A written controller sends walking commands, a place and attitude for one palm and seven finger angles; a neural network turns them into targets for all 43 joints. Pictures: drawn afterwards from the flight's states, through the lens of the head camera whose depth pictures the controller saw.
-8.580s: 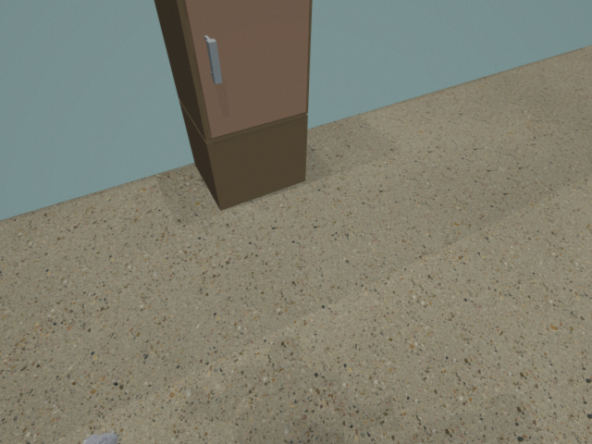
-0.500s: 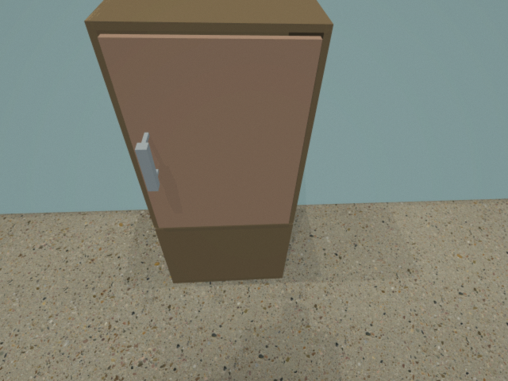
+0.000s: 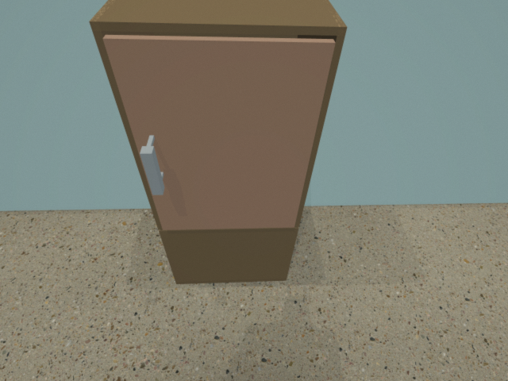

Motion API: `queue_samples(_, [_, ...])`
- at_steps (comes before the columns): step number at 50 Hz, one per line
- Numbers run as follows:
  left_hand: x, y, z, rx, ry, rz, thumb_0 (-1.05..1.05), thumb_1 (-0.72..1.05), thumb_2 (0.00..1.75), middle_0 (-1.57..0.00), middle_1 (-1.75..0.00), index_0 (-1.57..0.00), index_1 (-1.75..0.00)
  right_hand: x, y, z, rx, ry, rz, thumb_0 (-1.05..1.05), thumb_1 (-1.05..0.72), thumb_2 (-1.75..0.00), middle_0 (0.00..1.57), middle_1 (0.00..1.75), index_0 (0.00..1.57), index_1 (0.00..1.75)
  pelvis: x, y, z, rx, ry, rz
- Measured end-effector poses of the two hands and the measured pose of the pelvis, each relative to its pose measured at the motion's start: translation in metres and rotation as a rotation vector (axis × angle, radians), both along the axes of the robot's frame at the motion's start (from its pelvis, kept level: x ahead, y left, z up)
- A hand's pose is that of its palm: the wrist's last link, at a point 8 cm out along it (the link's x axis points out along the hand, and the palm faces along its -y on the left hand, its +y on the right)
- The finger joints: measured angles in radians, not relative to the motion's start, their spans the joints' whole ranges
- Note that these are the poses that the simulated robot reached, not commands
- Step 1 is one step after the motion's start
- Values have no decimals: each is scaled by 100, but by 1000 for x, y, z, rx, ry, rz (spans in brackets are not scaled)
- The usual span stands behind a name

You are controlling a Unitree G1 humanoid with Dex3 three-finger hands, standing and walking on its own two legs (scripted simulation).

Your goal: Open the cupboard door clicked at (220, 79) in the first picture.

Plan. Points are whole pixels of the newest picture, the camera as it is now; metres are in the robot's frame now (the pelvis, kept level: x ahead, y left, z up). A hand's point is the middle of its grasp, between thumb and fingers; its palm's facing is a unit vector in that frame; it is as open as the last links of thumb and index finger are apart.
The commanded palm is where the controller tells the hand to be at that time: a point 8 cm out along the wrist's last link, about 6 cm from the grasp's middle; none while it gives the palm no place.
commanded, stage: shuffle to correct the standing spot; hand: left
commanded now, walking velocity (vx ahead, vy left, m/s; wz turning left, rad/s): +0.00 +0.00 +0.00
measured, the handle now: (154, 165) +0.58 +0.27 -0.03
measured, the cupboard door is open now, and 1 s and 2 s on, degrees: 0 0 0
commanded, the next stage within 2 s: come to a stop and stand still in 0.14 s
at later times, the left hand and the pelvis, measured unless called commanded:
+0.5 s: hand out of the picture +0.08 +0.19 -0.18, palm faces +0.06 -0.98 -0.20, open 7.4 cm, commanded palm none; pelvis +0.08 +0.02 +0.00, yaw +1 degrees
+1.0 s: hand out of the picture +0.13 +0.15 -0.16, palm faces +0.03 -0.97 -0.24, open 7.4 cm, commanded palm none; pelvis +0.06 -0.03 +0.00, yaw +1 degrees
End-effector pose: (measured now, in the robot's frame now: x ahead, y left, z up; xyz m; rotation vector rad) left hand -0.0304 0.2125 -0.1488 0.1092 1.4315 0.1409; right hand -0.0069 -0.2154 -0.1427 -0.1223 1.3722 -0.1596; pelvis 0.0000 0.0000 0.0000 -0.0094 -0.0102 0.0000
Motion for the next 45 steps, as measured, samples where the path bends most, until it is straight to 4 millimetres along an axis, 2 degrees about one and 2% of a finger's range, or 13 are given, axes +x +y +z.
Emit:
queue_samples(12, [34, 6, 1, 9, 2, 22, 0, 91, 90, -20, -30, -19, -30, 25, 5, -3, 16, 47, 18, 1, -91, -90, 20, 29, 20, 30, 35, 3, -2, 5, 29, 16])
queue_samples(18, [55, 17, -11, 6, 13, 65, 0, 91, 90, -20, -30, -20, -30, 64, 11, -4, -12, 39, 53, 1, -91, -90, 20, 29, 20, 30, 66, 14, -10, 5, 21, 40])
queue_samples(21, [71, 22, -10, 13, 26, 58, 0, 91, 90, -20, -30, -19, -30, 86, 14, -2, -33, 11, 54, 1, -92, -90, 20, 29, 20, 30, 74, 18, -8, 17, 22, 30])
queue_samples(27, [118, 29, 4, 52, -37, 13, 0, 91, 90, -20, -30, -19, -30, 114, 6, 2, -44, -35, 42, 2, -93, -90, 20, 30, 21, 30, 75, 16, 1, 17, 23, 21])
queue_samples(33, [157, 26, 17, 105, -151, -20, 0, 91, 90, -20, -30, -19, -30, 130, -13, -5, -21, -79, 47, 1, -92, -90, 20, 30, 21, 30, 69, -1, 0, 21, 25, 20])
queue_samples(37, [165, 15, 19, 141, -215, -46, 0, 91, 90, -20, -30, -19, -30, 140, -29, -13, 10, -130, 36, 1, -91, -90, 20, 30, 21, 30, 68, -16, -8, 21, 22, 13])
queue_samples(42, [166, 0, 21, 129, -277, -65, 0, 91, 90, -20, -30, -20, -30, 153, -42, -8, 3, -215, 33, 1, -91, -90, 20, 29, 20, 30, 67, -25, -11, 6, -5, 28])
queue_samples(45, [164, -6, 18, 110, -291, -58, 0, 91, 90, -20, -30, -20, -30, 153, -44, -4, -6, -241, 46, 1, -91, -90, 20, 29, 20, 30, 65, -28, -11, 12, -26, 32])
